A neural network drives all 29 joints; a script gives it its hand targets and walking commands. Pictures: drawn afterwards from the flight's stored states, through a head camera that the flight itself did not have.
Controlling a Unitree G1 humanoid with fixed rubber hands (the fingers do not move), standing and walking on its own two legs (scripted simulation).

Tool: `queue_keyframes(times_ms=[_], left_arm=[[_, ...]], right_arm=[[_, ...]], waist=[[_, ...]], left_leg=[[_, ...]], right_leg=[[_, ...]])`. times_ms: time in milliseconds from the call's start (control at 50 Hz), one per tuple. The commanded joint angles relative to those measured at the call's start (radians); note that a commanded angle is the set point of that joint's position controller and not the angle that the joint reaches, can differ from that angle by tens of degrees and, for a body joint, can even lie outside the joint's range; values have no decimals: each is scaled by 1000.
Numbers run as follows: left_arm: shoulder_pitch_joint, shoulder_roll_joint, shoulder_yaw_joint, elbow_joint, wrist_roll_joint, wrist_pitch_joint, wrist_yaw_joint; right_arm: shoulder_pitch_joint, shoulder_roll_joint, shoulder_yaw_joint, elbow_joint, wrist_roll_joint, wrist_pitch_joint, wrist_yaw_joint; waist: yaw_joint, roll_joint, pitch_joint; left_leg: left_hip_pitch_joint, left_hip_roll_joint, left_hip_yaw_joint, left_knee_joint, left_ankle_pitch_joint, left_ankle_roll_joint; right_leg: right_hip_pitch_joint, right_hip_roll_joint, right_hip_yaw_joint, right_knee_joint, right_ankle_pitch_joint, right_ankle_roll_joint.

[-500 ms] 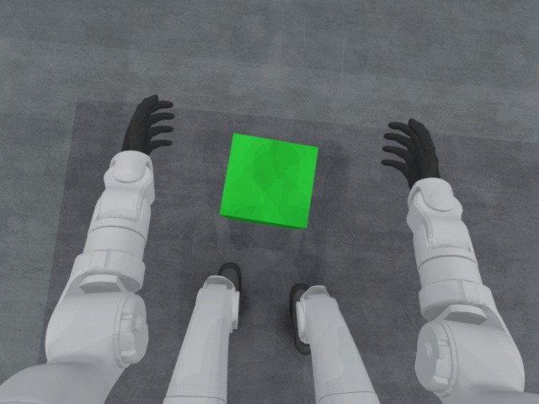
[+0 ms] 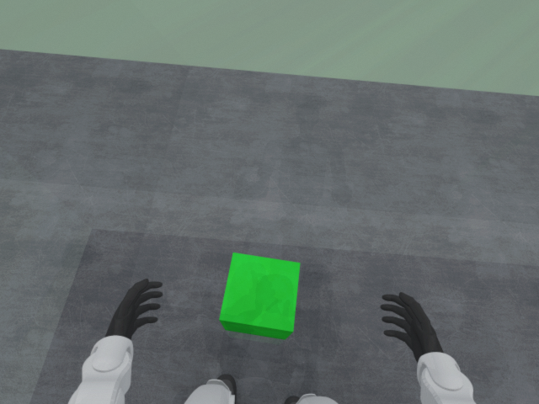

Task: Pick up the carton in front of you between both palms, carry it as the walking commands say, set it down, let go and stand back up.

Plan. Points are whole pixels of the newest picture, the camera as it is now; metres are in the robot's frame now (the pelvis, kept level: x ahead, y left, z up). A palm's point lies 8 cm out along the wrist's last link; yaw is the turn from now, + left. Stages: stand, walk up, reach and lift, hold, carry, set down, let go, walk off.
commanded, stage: let go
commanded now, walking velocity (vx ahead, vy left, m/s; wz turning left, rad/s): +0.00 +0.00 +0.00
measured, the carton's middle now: (260, 298) +0.37 +0.00 -0.64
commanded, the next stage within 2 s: stand in 0.58 s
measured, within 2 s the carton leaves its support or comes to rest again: neither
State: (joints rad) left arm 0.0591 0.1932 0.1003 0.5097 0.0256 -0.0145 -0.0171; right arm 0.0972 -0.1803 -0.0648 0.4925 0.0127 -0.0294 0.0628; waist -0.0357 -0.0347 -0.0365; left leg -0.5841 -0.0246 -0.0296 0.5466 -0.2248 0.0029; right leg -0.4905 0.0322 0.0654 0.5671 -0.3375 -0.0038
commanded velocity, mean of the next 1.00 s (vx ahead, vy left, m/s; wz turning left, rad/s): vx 0.00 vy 0.00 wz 0.00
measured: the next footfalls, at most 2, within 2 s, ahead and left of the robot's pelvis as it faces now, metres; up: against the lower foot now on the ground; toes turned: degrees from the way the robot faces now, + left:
none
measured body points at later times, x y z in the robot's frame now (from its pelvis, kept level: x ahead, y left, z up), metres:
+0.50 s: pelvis -0.01 +0.00 +0.01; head +0.01 +0.00 +0.46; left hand +0.17 +0.23 -0.07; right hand +0.17 -0.23 -0.06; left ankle +0.01 +0.12 -0.73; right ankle -0.05 -0.12 -0.73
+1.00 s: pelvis +0.01 +0.00 +0.01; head +0.02 +0.01 +0.46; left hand +0.14 +0.30 -0.09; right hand +0.16 -0.29 -0.08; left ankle +0.01 +0.12 -0.73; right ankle -0.05 -0.12 -0.73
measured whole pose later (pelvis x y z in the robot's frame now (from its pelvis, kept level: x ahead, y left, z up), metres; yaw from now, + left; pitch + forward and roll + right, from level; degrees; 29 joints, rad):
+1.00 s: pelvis +0.01 +0.00 +0.01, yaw -1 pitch +0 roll +0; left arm 0.23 0.35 0.04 0.71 0.04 0.01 0.02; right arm 0.15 -0.33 -0.04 0.77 -0.04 0.00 -0.02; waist 0.00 -0.01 0.01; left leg -0.23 -0.02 -0.02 0.52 -0.28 0.01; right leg -0.12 0.03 0.08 0.48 -0.35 0.00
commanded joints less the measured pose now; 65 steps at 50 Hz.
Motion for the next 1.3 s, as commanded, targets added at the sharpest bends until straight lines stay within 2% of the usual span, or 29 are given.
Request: queue_keyframes(times_ms=[0, 120, 180, 240, 320, 460, 480, 500, 560, 580, 620, 660, 760, 840, 1060, 1280], left_arm=[[85, 83, 5, -115, -9, -21, -5], [144, 102, -24, -158, -25, 26, -29], [139, 114, -31, -172, -28, 65, -45], [131, 123, -31, -183, -26, 101, -57], [120, 129, -26, -194, -18, 132, -62], [132, 121, -23, -209, -3, 147, -58], [175, 127, -23, -154, -27, 110, -42], [167, 126, -25, -171, -19, 102, -33], [148, 124, -34, -178, -23, 97, -23], [161, 250, -5, -42, 13, 81, 18], [163, 245, -9, -30, 21, 62, 33], [157, 226, -15, -9, 22, 48, 32], [149, 245, -20, 44, 15, 26, 29], [158, 267, -21, 90, 13, 19, 39], [153, 298, -25, 181, 7, 12, 45], [127, 310, -34, 252, 3, 9, 44]], right_arm=[[72, -105, -11, -117, 4, -14, -1], [102, -112, 0, -151, 0, 35, 10], [80, -110, 2, -153, -8, 72, 10], [68, -106, 0, -149, -21, 103, 8], [71, -104, -8, -138, -39, 132, 5], [67, -109, -15, -150, -41, 146, 8], [0, -134, -4, -236, -58, 197, -19], [26, -123, 8, -207, -52, 212, -30], [30, -108, 22, -210, -46, 231, -43], [42, -248, -26, -39, -41, 148, -79], [50, -241, -22, 2, -50, 90, -87], [26, -231, -20, 36, -52, 62, -83], [12, -252, -14, 112, -52, 34, -78], [17, -279, -11, 167, -53, 20, -85], [14, -311, 0, 260, -47, 7, -92], [-3, -325, 12, 327, -41, 6, -94]], waist=[[20, 42, -273], [36, 33, -67], [40, 11, 30], [35, -16, 92], [30, -25, 122], [38, 17, 107], [48, -22, 42], [56, 9, 51], [50, 27, 62], [29, 76, 58], [28, 59, 58], [34, 63, 53], [35, 33, -8], [34, 36, -27], [37, 34, -15], [37, 34, 4]], left_leg=[[549, -7, -19, -45, 453, -11], [593, -12, 9, -134, 267, -17], [628, -21, 25, -143, 169, -17], [694, -27, 34, -134, 133, -18], [748, -26, 35, -122, 146, -18], [759, -20, 28, -121, 209, -21], [760, -11, 24, -90, 253, -10], [740, -14, 23, -92, 260, -11], [709, -8, 17, -102, 253, -6], [494, 64, -15, -77, 126, -17], [440, 69, -42, -95, 8, -11], [417, 80, -65, -107, -44, 1], [455, 89, -62, -68, 164, 12], [476, 100, -73, -63, 248, 20], [486, 108, -84, -81, 311, 23], [497, 115, -88, -120, 284, 23]], right_leg=[[87, 3, -21, -125, 463, 35], [172, 2, -26, -219, 289, 26], [135, -15, -28, -255, 154, 14], [82, -37, -23, -283, 77, -1], [70, -41, -23, -283, 73, -8], [148, -24, -32, -251, 141, -8], [187, 3, -39, -218, 148, 10], [192, 2, -41, -207, 151, 10], [187, 5, -36, -199, 157, 15], [186, -45, 2, -170, 165, 28], [205, -54, 24, -162, 98, 18], [196, -55, 32, -160, 53, 8], [232, -73, 50, -148, 205, 8], [261, -81, 56, -145, 272, 8], [307, -95, 63, -162, 338, 3], [325, -104, 74, -199, 317, -1]])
